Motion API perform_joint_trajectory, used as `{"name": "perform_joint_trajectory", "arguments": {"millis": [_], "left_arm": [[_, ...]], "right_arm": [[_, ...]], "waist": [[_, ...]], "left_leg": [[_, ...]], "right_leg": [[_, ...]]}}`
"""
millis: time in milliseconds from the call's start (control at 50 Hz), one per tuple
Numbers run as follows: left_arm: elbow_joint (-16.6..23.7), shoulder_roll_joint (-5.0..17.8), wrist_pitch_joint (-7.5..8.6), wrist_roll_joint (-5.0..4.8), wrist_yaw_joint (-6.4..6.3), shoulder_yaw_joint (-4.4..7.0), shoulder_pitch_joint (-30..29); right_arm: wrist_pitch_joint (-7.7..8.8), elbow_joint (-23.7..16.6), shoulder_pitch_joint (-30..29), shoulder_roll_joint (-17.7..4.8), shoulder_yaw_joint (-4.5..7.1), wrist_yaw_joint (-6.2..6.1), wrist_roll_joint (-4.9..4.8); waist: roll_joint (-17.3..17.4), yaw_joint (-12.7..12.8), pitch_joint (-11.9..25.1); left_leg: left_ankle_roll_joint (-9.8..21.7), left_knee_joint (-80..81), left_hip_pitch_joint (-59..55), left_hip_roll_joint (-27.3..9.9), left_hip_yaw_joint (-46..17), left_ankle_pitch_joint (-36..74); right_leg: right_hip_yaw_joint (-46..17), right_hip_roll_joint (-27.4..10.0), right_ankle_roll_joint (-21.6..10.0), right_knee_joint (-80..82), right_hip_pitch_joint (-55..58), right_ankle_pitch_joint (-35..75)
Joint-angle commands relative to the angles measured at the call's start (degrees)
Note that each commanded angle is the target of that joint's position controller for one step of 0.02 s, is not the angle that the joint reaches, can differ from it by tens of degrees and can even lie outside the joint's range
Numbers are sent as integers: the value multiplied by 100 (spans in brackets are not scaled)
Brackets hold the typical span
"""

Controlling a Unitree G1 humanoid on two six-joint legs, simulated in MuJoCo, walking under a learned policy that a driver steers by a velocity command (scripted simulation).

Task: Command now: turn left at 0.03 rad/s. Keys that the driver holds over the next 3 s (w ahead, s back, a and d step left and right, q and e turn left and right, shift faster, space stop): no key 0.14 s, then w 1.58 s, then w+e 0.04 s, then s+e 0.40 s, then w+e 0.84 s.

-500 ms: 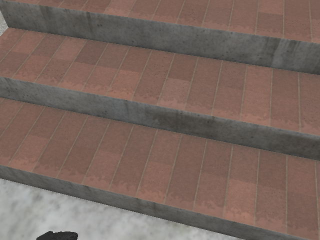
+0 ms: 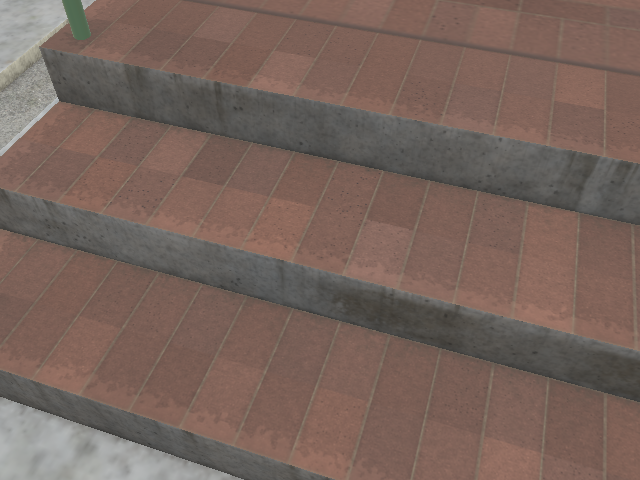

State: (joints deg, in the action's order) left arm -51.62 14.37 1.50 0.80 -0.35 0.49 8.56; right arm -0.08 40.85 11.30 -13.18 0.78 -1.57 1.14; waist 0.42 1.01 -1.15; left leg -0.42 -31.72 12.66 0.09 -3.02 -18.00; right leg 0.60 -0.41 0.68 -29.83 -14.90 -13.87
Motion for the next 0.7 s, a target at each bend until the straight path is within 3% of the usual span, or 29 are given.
{"name": "perform_joint_trajectory", "arguments": {"millis": [20, 140, 160, 220, 260, 300, 340, 360, 380, 400, 420, 440, 460, 480, 500, 540, 620, 660, 680, 700], "left_arm": [[146, 607, 25, -22, -38, 125, -127], [-156, 667, -57, -31, -94, 134, -205], [-254, 594, -73, -22, -101, 112, -131], [-381, 621, -93, -65, -121, 130, -190], [-335, 553, 26, -83, -89, 120, -332], [-257, 491, 221, -143, -19, 104, -431], [-385, 483, 373, -175, 57, 113, -111], [-580, 559, 410, -186, 93, 149, 339], [-777, 827, 434, -176, 109, 237, 736], [-943, 1283, 421, -211, 107, 389, 1272], [-998, 1453, 431, -144, 128, 446, 1867], [-934, 1192, 494, -71, 136, 366, 1691], [-808, 1010, 538, -77, 139, 325, 1403], [-723, 872, 547, -107, 132, 286, 1214], [-688, 735, 526, -120, 121, 234, 1111], [-688, 614, 433, -98, 75, 184, 1191], [-537, 928, 348, -90, -92, 221, 1092], [-541, 1107, 380, -134, -100, 288, 1215], [-519, 1100, 370, -143, -81, 305, 1198], [-513, 1063, 365, -180, -83, 317, 1205]], "right_arm": [[82, -282, 9, -676, 185, -8, -14], [101, -46, 55, -669, 186, 5, -23], [97, 60, 160, -608, 169, 2, -18], [64, 217, 288, -813, 244, -20, -68], [110, 286, 490, -983, 306, -25, -114], [201, 374, 614, -1129, 360, -24, -177], [265, 349, 376, -1058, 353, -19, -191], [278, 242, 9, -951, 323, -17, -184], [317, 92, -267, -732, 266, -21, -191], [412, -38, -346, -469, 202, -21, -136], [508, -84, -410, -682, 247, -44, -170], [565, -56, -310, -852, 309, -15, -317], [596, -9, -228, -809, 302, 38, -370], [602, 4, -289, -745, 294, 80, -327], [599, -23, -416, -718, 309, 98, -251], [576, -64, -532, -527, 280, 166, -165], [547, -242, -1128, -168, 111, 201, -164], [516, -306, -1331, -338, 138, 184, -207], [454, -217, -1143, -373, 148, 162, -253], [415, -117, -847, -484, 170, 156, -239]], "waist": [[24, -26, 372], [10, -8, 327], [32, -5, 444], [298, -69, -9], [725, -172, -386], [962, -187, -614], [870, 45, -610], [728, 296, -526], [113, 400, -482], [-1189, 487, -313], [-1707, 779, -119], [-1059, 576, -148], [-722, 391, -167], [-520, 309, -228], [-410, 260, -251], [-497, 231, -170], [-511, 238, -257], [-684, 256, -258], [-882, 150, -155], [-903, 28, -8]], "left_leg": [[185, 514, -41, -274, -267, 1613], [175, 607, -72, -234, -202, 1757], [174, 698, -132, -187, -152, 1314], [413, 1054, 159, -200, -377, -950], [760, 1573, 176, -719, -1178, -2063], [1108, 1906, 27, -1301, -1996, -2167], [1060, 1725, 186, -1258, -1819, -1375], [863, 1387, 372, -975, -1343, -819], [546, 600, 731, -404, -549, -281], [121, -770, 1582, 275, 331, -90], [-31, -2157, 2684, 388, 234, -1208], [67, -3145, 3189, 129, -178, -1556], [207, -3457, 3440, -126, -272, -1143], [284, -3426, 3638, -355, -198, -672], [292, -3216, 3575, -516, -136, -254], [147, -2738, 3178, -501, 176, 289], [-84, -949, 1887, -209, 616, 1145], [-56, -409, 1450, -123, 568, 1439], [-4, -453, 1331, -126, 517, 1361], [93, -517, 1039, -92, 463, 1378]], "right_leg": [[-244, -221, -95, 340, 336, 1007], [-258, -232, -92, 361, 485, 1099], [-193, -177, -87, 403, 560, 711], [114, 149, -133, 40, 60, -912], [257, 244, -161, -511, -586, -1176], [141, 106, -329, -838, -962, -1010], [26, 8, -531, -319, -438, -823], [-60, -17, -613, 124, 81, -639], [-595, -236, -717, 559, 578, -742], [-1854, -882, -1072, 1154, 1526, -577], [-3430, -1829, -1696, 1736, 2399, 59], [-3542, -2061, -1829, 1696, 2535, 360], [-3132, -1967, -1724, 1646, 2539, 452], [-2679, -1860, -1572, 1724, 2481, 611], [-2259, -1723, -1392, 1831, 2347, 1024], [-1511, -1329, -1184, 1999, 2074, 1733], [-577, -888, -1013, 2194, 909, 2236], [-610, -987, -1015, 2228, 822, 2271], [-662, -1148, -1013, 2073, 998, 2501], [-654, -1260, -1008, 1871, 1058, 3004]]}}
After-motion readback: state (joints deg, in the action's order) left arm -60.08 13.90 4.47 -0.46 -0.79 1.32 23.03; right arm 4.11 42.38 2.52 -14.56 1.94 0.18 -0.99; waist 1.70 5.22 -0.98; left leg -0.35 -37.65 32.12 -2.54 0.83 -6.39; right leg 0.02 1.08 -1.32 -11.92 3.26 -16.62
